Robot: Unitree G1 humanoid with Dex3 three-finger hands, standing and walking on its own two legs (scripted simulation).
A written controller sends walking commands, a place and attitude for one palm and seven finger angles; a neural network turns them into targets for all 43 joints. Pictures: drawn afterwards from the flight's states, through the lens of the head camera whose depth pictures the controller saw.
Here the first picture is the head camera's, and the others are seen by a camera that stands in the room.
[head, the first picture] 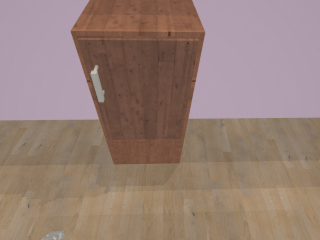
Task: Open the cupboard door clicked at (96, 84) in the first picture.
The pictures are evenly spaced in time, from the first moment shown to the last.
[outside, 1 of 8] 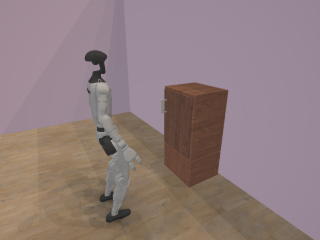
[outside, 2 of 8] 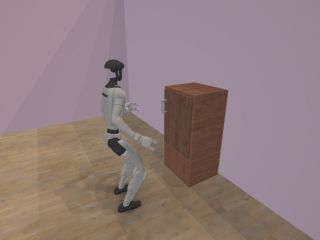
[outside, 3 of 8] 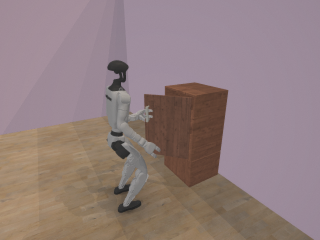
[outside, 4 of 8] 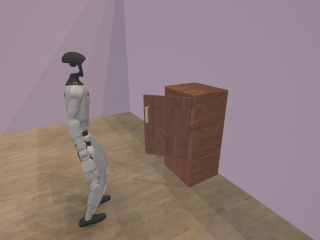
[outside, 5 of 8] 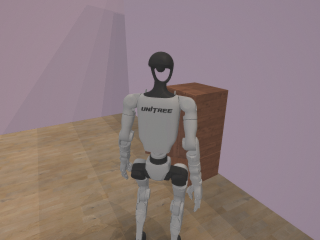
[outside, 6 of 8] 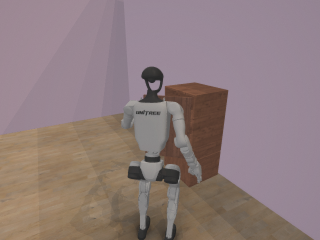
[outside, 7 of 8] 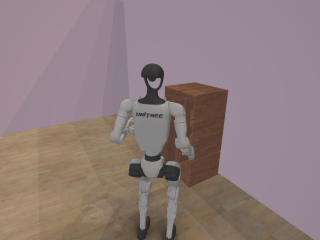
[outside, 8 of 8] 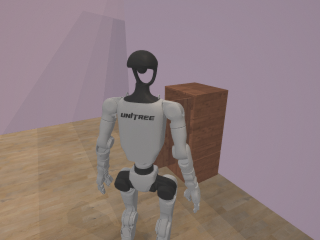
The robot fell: no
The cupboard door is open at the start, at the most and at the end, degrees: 0 89 87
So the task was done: yes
